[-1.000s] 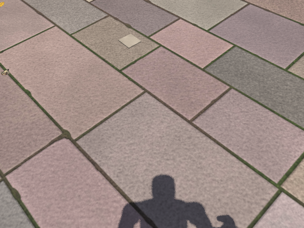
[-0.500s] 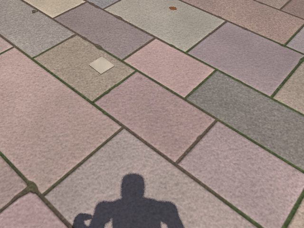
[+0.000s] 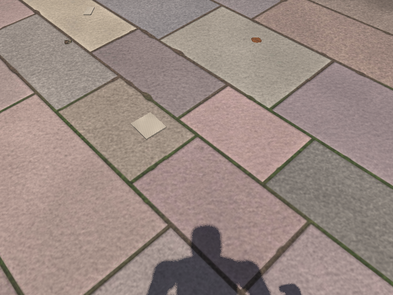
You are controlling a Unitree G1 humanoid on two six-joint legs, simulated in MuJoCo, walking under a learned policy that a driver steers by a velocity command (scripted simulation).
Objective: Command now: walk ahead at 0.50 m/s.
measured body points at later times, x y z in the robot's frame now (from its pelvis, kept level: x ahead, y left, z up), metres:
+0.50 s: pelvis +0.22 +0.06 -0.01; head +0.26 +0.07 +0.44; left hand +0.32 +0.33 -0.15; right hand +0.34 -0.20 -0.13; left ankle +0.30 +0.14 -0.75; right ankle +0.24 -0.10 -0.72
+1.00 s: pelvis +0.35 +0.05 -0.01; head +0.36 +0.06 +0.44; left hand +0.45 +0.32 -0.14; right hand +0.35 -0.23 -0.14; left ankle +0.30 +0.14 -0.75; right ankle +0.33 -0.09 -0.68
